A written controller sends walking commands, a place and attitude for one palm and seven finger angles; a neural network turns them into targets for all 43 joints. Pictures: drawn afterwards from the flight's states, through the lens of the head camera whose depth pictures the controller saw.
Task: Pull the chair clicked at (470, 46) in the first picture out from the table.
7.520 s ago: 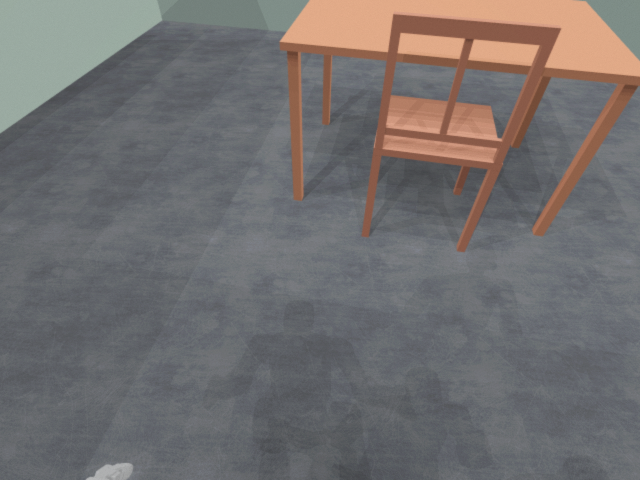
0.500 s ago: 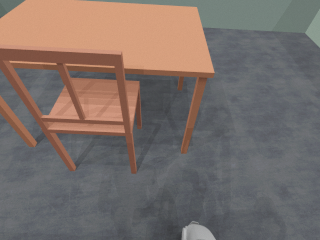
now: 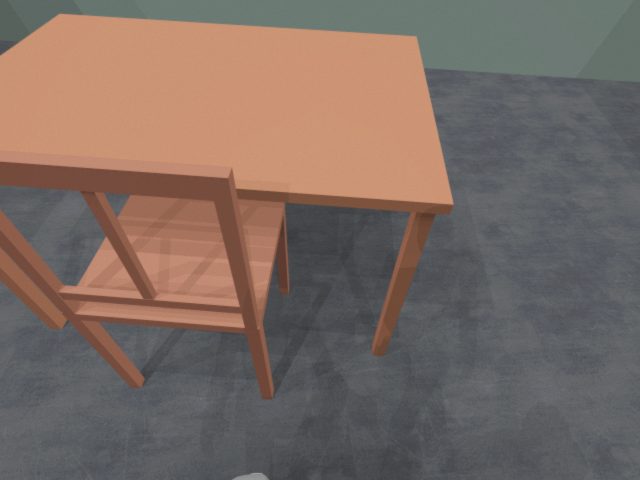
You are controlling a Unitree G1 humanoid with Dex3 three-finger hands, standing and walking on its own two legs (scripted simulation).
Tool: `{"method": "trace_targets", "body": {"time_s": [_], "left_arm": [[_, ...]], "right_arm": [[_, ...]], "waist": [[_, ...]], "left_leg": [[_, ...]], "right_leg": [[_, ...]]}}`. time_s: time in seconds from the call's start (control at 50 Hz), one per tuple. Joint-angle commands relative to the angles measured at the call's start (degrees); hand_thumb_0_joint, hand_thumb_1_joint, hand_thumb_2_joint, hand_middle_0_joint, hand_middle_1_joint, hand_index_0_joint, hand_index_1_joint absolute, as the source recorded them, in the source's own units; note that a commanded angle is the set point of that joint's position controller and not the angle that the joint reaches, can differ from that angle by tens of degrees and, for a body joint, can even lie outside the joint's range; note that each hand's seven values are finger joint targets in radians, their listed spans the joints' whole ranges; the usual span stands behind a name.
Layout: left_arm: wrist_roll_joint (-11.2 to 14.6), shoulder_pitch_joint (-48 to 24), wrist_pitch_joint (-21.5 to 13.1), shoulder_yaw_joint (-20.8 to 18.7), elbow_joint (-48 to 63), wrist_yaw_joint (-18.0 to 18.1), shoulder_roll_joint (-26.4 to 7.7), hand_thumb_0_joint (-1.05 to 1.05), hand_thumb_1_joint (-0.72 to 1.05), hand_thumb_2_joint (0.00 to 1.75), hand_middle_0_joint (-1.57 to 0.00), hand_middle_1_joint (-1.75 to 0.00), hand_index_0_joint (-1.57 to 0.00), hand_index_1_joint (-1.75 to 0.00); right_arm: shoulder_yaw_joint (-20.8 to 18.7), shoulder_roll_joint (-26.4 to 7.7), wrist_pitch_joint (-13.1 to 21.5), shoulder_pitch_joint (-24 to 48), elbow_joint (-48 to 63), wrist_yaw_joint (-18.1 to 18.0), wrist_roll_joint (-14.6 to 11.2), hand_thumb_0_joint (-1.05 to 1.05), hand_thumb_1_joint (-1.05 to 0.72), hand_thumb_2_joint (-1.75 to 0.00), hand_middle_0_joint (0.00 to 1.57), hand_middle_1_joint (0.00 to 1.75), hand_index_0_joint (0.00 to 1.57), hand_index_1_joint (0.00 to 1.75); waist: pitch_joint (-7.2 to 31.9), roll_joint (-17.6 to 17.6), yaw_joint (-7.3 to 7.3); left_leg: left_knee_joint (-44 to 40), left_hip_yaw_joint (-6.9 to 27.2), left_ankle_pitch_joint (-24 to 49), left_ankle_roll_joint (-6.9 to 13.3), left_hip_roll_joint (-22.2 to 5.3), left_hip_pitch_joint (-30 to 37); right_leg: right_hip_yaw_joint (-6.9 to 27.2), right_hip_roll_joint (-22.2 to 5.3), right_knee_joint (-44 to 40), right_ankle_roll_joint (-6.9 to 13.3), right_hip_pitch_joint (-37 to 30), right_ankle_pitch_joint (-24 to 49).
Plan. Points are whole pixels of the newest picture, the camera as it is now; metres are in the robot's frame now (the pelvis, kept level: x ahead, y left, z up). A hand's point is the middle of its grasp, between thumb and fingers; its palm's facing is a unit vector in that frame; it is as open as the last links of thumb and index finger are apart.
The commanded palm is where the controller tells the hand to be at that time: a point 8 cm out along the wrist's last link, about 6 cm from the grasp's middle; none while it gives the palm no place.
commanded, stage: come to a stop and stand still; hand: left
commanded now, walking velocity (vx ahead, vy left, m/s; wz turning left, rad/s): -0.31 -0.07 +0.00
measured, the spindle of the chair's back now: (124, 250) +0.48 +0.39 -0.07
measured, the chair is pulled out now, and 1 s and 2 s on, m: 0.00 0.00 0.00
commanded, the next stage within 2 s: look again from close up in 1.40 s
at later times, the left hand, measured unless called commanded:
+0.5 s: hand out of the picture +0.05 +0.16 -0.17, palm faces +0.01 -0.95 -0.31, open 7.4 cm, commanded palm none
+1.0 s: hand out of the picture -0.05 +0.16 -0.17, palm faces +0.11 -0.97 -0.22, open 7.4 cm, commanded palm none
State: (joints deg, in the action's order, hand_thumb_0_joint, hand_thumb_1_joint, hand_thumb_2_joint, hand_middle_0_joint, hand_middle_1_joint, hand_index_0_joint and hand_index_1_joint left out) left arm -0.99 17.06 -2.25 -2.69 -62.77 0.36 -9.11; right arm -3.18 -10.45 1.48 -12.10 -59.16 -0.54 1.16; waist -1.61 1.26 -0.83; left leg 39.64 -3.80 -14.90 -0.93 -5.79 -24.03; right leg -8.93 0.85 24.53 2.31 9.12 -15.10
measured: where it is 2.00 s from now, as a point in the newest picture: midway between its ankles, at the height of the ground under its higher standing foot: outside the picture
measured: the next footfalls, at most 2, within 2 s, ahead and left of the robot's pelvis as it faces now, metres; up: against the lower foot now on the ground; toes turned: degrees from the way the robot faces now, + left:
left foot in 0.04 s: +0.11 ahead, +0.12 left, +0.00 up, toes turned +6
right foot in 0.46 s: +0.02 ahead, -0.12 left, +0.00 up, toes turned -5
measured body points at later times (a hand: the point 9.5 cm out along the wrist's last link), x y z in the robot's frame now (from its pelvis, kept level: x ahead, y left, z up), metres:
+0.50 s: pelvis -0.01 -0.05 -0.01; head +0.00 -0.08 +0.43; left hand +0.05 +0.21 -0.14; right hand +0.04 -0.30 -0.18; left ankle +0.06 +0.11 -0.73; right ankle +0.01 -0.16 -0.74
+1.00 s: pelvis -0.03 -0.02 +0.00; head -0.02 -0.03 +0.45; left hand -0.06 +0.21 -0.15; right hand +0.00 -0.27 -0.15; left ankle -0.06 +0.11 -0.74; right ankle +0.01 -0.16 -0.74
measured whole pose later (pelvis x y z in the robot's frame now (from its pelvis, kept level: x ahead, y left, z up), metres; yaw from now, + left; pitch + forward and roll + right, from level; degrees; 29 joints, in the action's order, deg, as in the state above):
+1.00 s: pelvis -0.03 -0.02 +0.00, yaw +0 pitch +0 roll +0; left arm -1.2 18.5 1.7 -3.0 -61.5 1.2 -9.0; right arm -2.8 -12.2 -1.5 -15.5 -59.2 -0.5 0.5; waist -0.9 0.9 -3.0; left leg 26.8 -1.9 -16.7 -1.4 -1.9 -10.8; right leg -4.6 -4.6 26.3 -1.4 16.6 -9.9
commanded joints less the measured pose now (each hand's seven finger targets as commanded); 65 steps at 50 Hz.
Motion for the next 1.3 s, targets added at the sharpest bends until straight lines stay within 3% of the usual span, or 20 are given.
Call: {"method": "trace_targets", "body": {"time_s": [0.0,0.04,0.12,0.24,0.36,0.4,0.44,0.46,0.5,0.6,0.76,0.86,0.92,0.96,0.98,1.0,1.02,1.06,1.18,1.28], "left_arm": [[0.52,2.75,-0.31,0.45,1.21,1.05,-3.2,0.0,0.9,0.9,-0.2,-0.3,-0.2,-0.3],[1.07,6.17,0.74,1.37,0.2,1.79,-1.4,0.0,0.9,0.9,-0.2,-0.3,-0.2,-0.3],[0.16,3.33,3.33,0.37,1.49,2.11,-5.64,0.0,0.9,0.9,-0.2,-0.3,-0.2,-0.3],[-0.12,1.63,5.22,-1.72,4.96,1.59,-4.8,0.0,0.9,0.9,-0.2,-0.3,-0.2,-0.3],[-0.11,2.75,4.46,-1.23,6.57,1.18,-3.5,0.0,0.9,0.9,-0.2,-0.3,-0.2,-0.3],[-0.36,6.59,3.25,-1.16,4.61,1.4,-4.45,0.0,0.9,0.9,-0.2,-0.3,-0.2,-0.3],[-1.12,1.52,2.17,-1.27,6.77,1.69,-12.72,0.0,0.9,0.9,-0.2,-0.3,-0.2,-0.3],[-0.88,-1.06,2.61,-1.4,8.44,1.61,-13.82,0.0,0.9,0.9,-0.2,-0.3,-0.2,-0.3],[-0.83,-4.31,2.28,-2.0,8.75,1.84,-13.54,0.0,0.9,0.9,-0.2,-0.3,-0.2,-0.3],[-0.21,-3.81,1.86,-2.23,9.16,1.72,-11.53,0.0,0.9,0.9,-0.2,-0.3,-0.2,-0.3],[-0.58,4.06,1.5,-2.5,6.3,2.17,-10.59,0.0,0.9,0.9,-0.2,-0.3,-0.2,-0.3],[-1.14,1.79,1.84,-2.68,5.58,1.82,-11.36,0.0,0.9,0.9,-0.2,-0.3,-0.2,-0.3],[-0.47,-0.7,2.42,-2.39,4.58,1.72,-10.79,0.0,0.9,0.9,-0.2,-0.3,-0.2,-0.3],[0.19,-1.05,2.94,-1.31,4.6,1.44,-7.7,0.0,0.9,0.9,-0.2,-0.3,-0.2,-0.3],[0.45,-0.36,3.26,-0.74,4.85,1.27,-4.59,0.0,0.9,0.9,-0.2,-0.3,-0.2,-0.3],[0.11,-0.93,3.23,-0.37,4.85,1.25,-3.23,0.0,0.9,0.9,-0.2,-0.3,-0.2,-0.3],[-0.14,-0.68,2.92,-0.09,4.59,1.03,-2.9,0.0,0.9,0.9,-0.2,-0.3,-0.2,-0.3],[-0.6,0.27,3.62,0.14,2.13,0.92,-3.47,0.0,0.9,0.9,-0.2,-0.3,-0.2,-0.3],[0.2,3.54,2.06,1.17,-0.8,1.22,-2.91,0.0,0.9,0.9,-0.2,-0.3,-0.2,-0.3],[0.49,2.18,1.06,1.5,-1.75,1.98,-4.19,0.0,0.9,0.9,-0.2,-0.3,-0.2,-0.3]], "right_arm": [[1.18,-2.35,1.82,-8.97,-1.77,-0.4,0.11,0.0,-0.9,-0.9,0.2,0.3,0.2,0.3],[0.82,-7.11,1.0,-7.73,-1.52,-1.49,-0.12,0.0,-0.9,-0.9,0.2,0.3,0.2,0.3],[-0.01,-8.25,-0.62,-6.23,-1.49,-3.49,-0.49,0.0,-0.9,-0.9,0.2,0.3,0.2,0.3],[-2.48,-9.68,-2.12,-0.42,2.2,-3.21,-0.05,0.0,-0.9,-0.9,0.2,0.3,0.2,0.3],[-2.76,-9.02,-2.54,4.62,4.07,-1.46,0.38,0.0,-0.9,-0.9,0.2,0.3,0.2,0.3],[-2.22,-6.88,-2.9,4.33,3.78,-0.73,-0.13,0.0,-0.9,-0.9,0.2,0.3,0.2,0.3],[-0.74,-0.71,-3.95,3.28,5.49,0.17,-0.76,0.0,-0.9,-0.9,0.2,0.3,0.2,0.3],[-1.17,-3.38,-4.55,4.3,6.04,0.49,-0.47,0.0,-0.9,-0.9,0.2,0.3,0.2,0.3],[-1.27,-4.3,-4.79,3.25,4.52,0.73,0.02,0.0,-0.9,-0.9,0.2,0.3,0.2,0.3],[-1.81,-5.73,-4.51,-5.01,1.11,1.35,0.39,0.0,-0.9,-0.9,0.2,0.3,0.2,0.3],[-1.08,-5.09,-4.2,-2.7,3.14,1.07,0.41,0.0,-0.9,-0.9,0.2,0.3,0.2,0.3],[-0.31,-3.26,-3.2,-4.17,2.69,0.74,-0.38,0.0,-0.9,-0.9,0.2,0.3,0.2,0.3],[0.32,-2.13,-2.43,-9.92,0.04,0.16,-0.52,0.0,-0.9,-0.9,0.2,0.3,0.2,0.3],[0.08,-4.86,-1.62,-12.17,-0.67,-0.3,-0.51,0.0,-0.9,-0.9,0.2,0.3,0.2,0.3],[-0.44,-8.01,-1.4,-10.76,0.18,-0.57,0.0,0.0,-0.9,-0.9,0.2,0.3,0.2,0.3],[-0.42,-9.7,-1.65,-8.17,1.33,-0.86,0.02,0.0,-0.9,-0.9,0.2,0.3,0.2,0.3],[0.03,-9.26,-1.69,-5.34,2.17,-1.07,0.26,0.0,-0.9,-0.9,0.2,0.3,0.2,0.3],[0.87,-6.33,-1.2,-2.33,1.11,-1.41,-0.17,0.0,-0.9,-0.9,0.2,0.3,0.2,0.3],[1.51,-4.62,-0.23,-5.63,-1.28,-2.43,-0.58,0.0,-0.9,-0.9,0.2,0.3,0.2,0.3],[1.65,-3.45,-0.22,-7.13,-2.98,-2.08,-0.88,0.0,-0.9,-0.9,0.2,0.3,0.2,0.3]], "waist": [[3.49,2.04,2.03],[5.77,8.38,0.68],[1.19,11.3,2.27],[6.63,4.51,1.33],[5.61,12.18,-0.13],[5.33,5.54,-2.08],[-1.83,-18.89,-0.94],[-3.4,-14.37,-1.34],[-6.3,-16.12,-0.58],[-2.64,-11.02,0.31],[0.61,-10.73,-3.34],[1.72,-13.83,-2.45],[2.14,-12.75,0.76],[2.57,-2.16,1.89],[0.16,8.9,1.46],[-2.98,11.19,0.66],[-5.12,7.19,-0.47],[-6.62,12.85,-1.16],[-0.64,2.52,-1.0],[2.19,-8.28,0.8]], "left_leg": [[-15.03,3.67,26.92,0.02,-2.83,19.99],[-15.66,11.06,50.81,7.22,-14.76,21.53],[-17.11,10.4,70.6,10.66,-16.49,22.8],[-16.92,6.01,48.27,11.27,-15.16,21.27],[-18.18,4.77,19.19,8.41,-11.66,10.51],[-13.41,2.8,0.44,4.23,-6.13,4.02],[2.08,0.81,-16.36,-0.93,3.43,-1.75],[5.69,4.0,-14.94,-0.34,2.16,1.07],[11.09,5.53,-9.65,0.24,2.51,-1.78],[18.77,4.56,-0.77,-1.13,3.71,-4.17],[11.19,4.63,-5.93,-2.15,3.01,-6.43],[-1.58,2.17,-9.44,-1.08,4.15,3.49],[-14.41,-0.11,0.16,-0.49,5.52,16.11],[-21.22,5.04,0.5,0.62,0.54,22.43],[-26.92,15.44,-5.49,3.48,-7.63,16.86],[-31.14,18.94,-8.75,6.39,-11.67,9.02],[-31.37,17.34,-10.33,7.13,-10.72,3.47],[-32.74,13.77,-9.04,6.31,-6.4,2.99],[-19.12,7.42,26.81,5.8,-3.31,16.71],[-17.86,5.43,19.13,2.21,-0.6,16.42]], "right_leg": [[6.24,-8.02,4.02,1.19,5.58,15.44],[4.18,-4.51,8.0,-2.7,5.43,-7.31],[8.04,-4.69,24.73,-3.99,13.01,-17.68],[10.32,-3.26,37.23,-4.81,17.39,-12.54],[5.85,-3.77,17.52,-3.98,6.09,-7.69],[5.26,-3.86,2.63,-4.39,-2.88,1.98],[28.21,-21.23,-14.44,1.14,8.58,-9.0],[28.85,-23.19,-17.74,4.42,14.86,-18.52],[29.7,-21.16,-18.37,3.89,16.06,-21.81],[19.33,-17.73,-14.25,2.43,6.36,-8.82],[22.04,-20.29,-13.32,5.76,-5.18,-4.11],[19.82,-18.94,-12.35,6.31,-0.72,-0.39],[15.29,-15.08,-8.92,2.91,6.95,-3.09],[10.88,-9.52,-1.17,-0.71,13.65,-6.74],[6.11,-5.72,4.96,-2.81,15.32,-7.35],[4.05,-4.66,8.54,-3.47,12.84,-8.54],[5.22,-4.8,10.55,-3.31,10.1,-6.96],[5.73,-5.26,14.25,-3.3,8.89,-5.86],[7.32,-5.72,-0.94,-3.58,4.19,6.14],[10.25,-9.14,-0.86,-1.01,-1.76,23.85]]}}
